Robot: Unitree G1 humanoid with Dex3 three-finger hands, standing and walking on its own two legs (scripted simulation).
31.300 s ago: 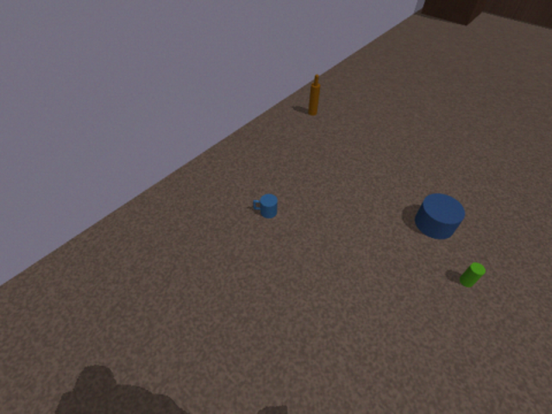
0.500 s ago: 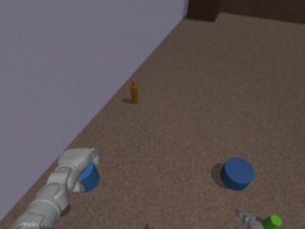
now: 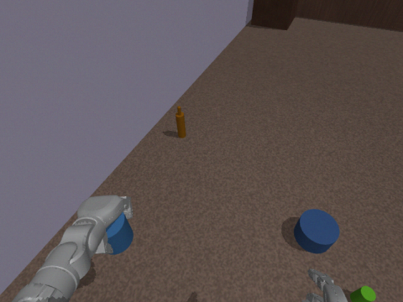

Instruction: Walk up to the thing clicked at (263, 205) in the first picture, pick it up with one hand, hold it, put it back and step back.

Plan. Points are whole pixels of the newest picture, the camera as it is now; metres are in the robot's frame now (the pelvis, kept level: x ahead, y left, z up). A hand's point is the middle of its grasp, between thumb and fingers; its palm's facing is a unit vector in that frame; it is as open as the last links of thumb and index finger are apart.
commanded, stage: hold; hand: left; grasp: from above
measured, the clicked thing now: (104, 231) +0.29 +0.24 -0.08
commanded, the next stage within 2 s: crouch in 0.26 s
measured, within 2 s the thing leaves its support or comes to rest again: neither
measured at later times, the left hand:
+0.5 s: hand (111, 229) +0.29 +0.22 -0.05, palm faces -0.47 -0.07 -0.88, open 10.4 cm
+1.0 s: hand (129, 239) +0.34 +0.23 -0.24, palm faces -0.42 +0.02 -0.91, open 10.3 cm
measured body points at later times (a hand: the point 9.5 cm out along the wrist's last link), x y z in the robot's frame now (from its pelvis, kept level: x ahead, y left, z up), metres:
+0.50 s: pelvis +0.00 +0.00 +0.00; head +0.01 -0.02 +0.45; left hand +0.31 +0.22 +0.00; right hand +0.15 -0.26 -0.12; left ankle +0.03 +0.11 -0.74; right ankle +0.02 -0.12 -0.74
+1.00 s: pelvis -0.03 +0.00 -0.13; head +0.09 +0.02 +0.31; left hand +0.36 +0.23 -0.19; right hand +0.03 -0.29 -0.24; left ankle +0.03 +0.11 -0.74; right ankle +0.02 -0.12 -0.74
